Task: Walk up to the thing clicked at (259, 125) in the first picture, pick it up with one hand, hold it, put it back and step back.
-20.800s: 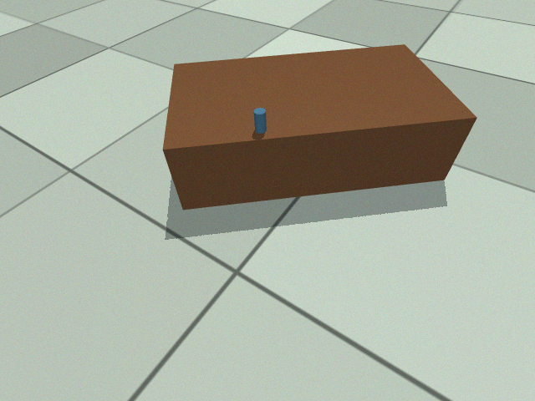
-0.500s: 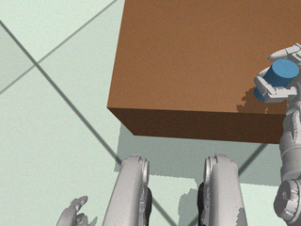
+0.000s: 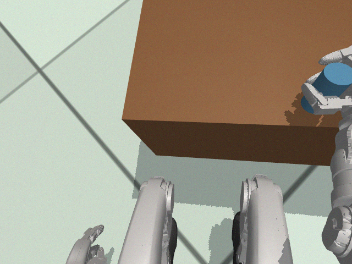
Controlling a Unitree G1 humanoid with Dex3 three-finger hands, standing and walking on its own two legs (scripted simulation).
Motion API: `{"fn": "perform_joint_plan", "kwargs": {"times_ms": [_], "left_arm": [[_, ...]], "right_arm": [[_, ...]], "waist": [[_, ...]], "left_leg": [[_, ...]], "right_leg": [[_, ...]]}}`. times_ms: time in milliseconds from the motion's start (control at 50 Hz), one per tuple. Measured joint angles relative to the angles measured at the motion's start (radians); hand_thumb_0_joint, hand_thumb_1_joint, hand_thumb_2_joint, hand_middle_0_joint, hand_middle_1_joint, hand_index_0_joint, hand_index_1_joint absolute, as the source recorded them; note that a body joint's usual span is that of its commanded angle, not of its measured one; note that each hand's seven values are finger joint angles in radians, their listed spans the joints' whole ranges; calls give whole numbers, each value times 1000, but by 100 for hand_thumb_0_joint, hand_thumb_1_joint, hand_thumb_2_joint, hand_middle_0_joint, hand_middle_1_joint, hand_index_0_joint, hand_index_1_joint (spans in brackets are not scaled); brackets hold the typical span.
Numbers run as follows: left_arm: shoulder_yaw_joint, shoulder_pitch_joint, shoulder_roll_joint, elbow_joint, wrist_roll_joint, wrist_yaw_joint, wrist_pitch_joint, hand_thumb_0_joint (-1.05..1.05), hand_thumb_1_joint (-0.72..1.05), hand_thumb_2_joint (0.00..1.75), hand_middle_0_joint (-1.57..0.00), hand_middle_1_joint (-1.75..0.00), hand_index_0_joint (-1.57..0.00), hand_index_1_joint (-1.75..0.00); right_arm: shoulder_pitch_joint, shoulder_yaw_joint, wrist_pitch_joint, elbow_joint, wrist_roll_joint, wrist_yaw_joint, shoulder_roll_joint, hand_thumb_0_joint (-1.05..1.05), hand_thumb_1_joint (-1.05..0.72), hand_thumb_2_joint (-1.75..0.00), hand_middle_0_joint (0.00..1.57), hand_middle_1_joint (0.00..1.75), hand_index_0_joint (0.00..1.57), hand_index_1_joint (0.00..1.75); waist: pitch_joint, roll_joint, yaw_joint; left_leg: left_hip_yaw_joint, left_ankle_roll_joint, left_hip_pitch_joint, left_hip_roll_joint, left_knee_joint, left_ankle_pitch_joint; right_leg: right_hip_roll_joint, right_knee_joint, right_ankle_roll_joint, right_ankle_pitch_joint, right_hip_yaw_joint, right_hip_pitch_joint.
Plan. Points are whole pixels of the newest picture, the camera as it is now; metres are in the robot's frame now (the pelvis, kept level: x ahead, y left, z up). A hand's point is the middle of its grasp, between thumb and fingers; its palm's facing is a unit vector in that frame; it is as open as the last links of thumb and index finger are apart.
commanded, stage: loosen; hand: right
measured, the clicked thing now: (325, 90) +0.47 -0.26 +0.00
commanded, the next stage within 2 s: open in 0.14 s
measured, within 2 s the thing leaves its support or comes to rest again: neither
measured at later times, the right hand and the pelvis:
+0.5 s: hand (324, 86) +0.47 -0.26 +0.01, palm faces +0.20 +0.98 +0.00, open 11.2 cm; pelvis +0.00 +0.00 -0.01, yaw +0 degrees
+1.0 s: hand out of the picture +0.48 -0.30 +0.08, palm faces +0.26 +0.97 -0.04, open 16.5 cm; pelvis +0.00 +0.00 +0.03, yaw +0 degrees
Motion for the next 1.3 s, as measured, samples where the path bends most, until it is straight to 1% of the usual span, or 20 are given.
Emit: {"fn": "perform_joint_plan", "kwargs": {"times_ms": [140,220,320,400,500,600,700,800,920,1000,1060,1140,1160,1180,1220,1260,1300], "left_arm": [[-4,0,3,-1,-1,3,-1,0,92,87,-19,-29,-20,-27],[-4,0,5,-4,-2,4,0,0,93,86,-19,-29,-20,-27],[-3,4,7,-1,-3,7,-3,0,93,86,-19,-29,-21,-27],[-4,8,9,-1,-5,9,-5,0,92,86,-19,-29,-20,-27],[-4,12,9,0,-5,11,-7,0,91,88,-19,-30,-20,-28],[-2,12,6,0,-5,12,-6,0,90,89,-20,-30,-20,-29],[0,9,3,4,-5,13,-5,0,90,89,-20,-30,-19,-29],[-3,4,-3,0,-9,16,2,0,91,88,-19,-29,-19,-28],[-9,2,-10,-10,-28,29,16,0,92,87,-19,-29,-19,-27],[-14,10,-11,-12,-46,41,17,0,92,87,-19,-29,-19,-27],[-16,22,-8,-6,-56,45,7,0,92,86,-19,-29,-19,-27],[-16,53,5,-13,-66,42,-4,0,92,86,-19,-29,-20,-26],[-15,57,8,-17,-68,41,-1,0,92,86,-19,-29,-20,-27],[-15,58,9,-22,-71,39,8,0,92,87,-19,-29,-20,-27],[-11,67,11,-36,-75,34,26,0,91,87,-19,-29,-20,-28],[-11,76,9,-45,-79,29,45,0,91,88,-20,-30,-20,-28],[-16,89,6,-53,-83,26,59,0,90,88,-20,-30,-20,-28]], "right_arm": [[-18,1,1,15,6,6,-7,3,18,-116,93,121,83,117],[-25,0,13,18,5,2,-15,2,16,-110,96,114,86,111],[-28,8,25,20,2,1,-23,1,15,-90,101,100,93,97],[-23,11,34,16,4,3,-22,0,20,-68,98,85,93,83],[-14,7,37,2,2,-4,-20,-1,33,-42,84,63,82,62],[-5,6,38,-14,2,-11,-16,-1,42,-28,64,46,63,46],[5,2,39,-30,4,-14,-13,-1,42,-25,46,36,46,36],[11,-13,57,-61,-4,-13,-23,-1,39,-22,34,29,34,29],[6,-47,107,-99,-2,-4,-69,-2,41,-17,23,20,23,20],[-11,-65,150,-81,9,16,-116,-2,45,-12,17,15,17,15],[-25,-72,170,-30,19,43,-155,-2,47,-10,14,11,14,11],[-33,-62,183,14,31,77,-174,-2,49,-8,10,8,10,8],[-34,-50,188,30,0,73,-182,-1,49,-7,9,8,10,8],[-32,-31,211,44,-33,60,-194,-1,48,-7,9,7,9,7],[-23,-3,266,54,-89,23,-197,-1,48,-7,8,7,8,7],[-6,14,311,54,-138,-14,-192,-2,48,-8,7,7,8,6],[17,19,345,48,-176,-55,-189,-2,47,-8,7,6,8,6]], "waist": [[0,-2,-5],[1,0,-6],[1,1,-7],[0,1,-5],[0,2,0],[4,2,2],[4,0,1],[9,1,3],[10,-4,7],[4,-12,5],[-4,-17,7],[-12,-17,10],[-7,-15,11],[2,-13,13],[15,-13,15],[23,-11,16],[28,-9,20]], "left_leg": [[1,1,-19,0,18,4],[2,2,-25,-2,23,8],[3,3,-29,-2,24,12],[4,3,-29,-3,21,13],[5,3,-27,-4,19,11],[6,2,-23,-5,16,8],[6,1,-19,-6,11,5],[7,0,-3,-8,0,2],[7,1,53,-6,-48,6],[9,0,115,-5,-117,18],[11,0,171,-4,-178,29],[11,-1,235,0,-250,43],[10,-2,254,0,-266,46],[9,-3,276,0,-286,51],[9,-4,321,0,-333,64],[8,-6,373,-1,-389,80],[7,-6,432,-2,-449,95]], "right_leg": [[1,15,1,6,2,-18],[0,20,2,10,5,-23],[1,20,3,13,6,-27],[0,20,3,13,7,-27],[-1,20,3,9,9,-26],[-1,18,3,6,9,-24],[-3,15,2,1,9,-20],[-5,9,2,-5,10,-4],[-5,-37,2,-3,5,52],[-6,-101,0,4,1,114],[-6,-156,-2,11,-1,168],[-3,-224,-5,22,-7,230],[-3,-239,-5,24,-9,249],[-4,-258,-5,27,-11,272],[-4,-302,-6,37,-15,317],[-7,-353,-8,47,-20,369],[-8,-409,-8,58,-24,429]]}}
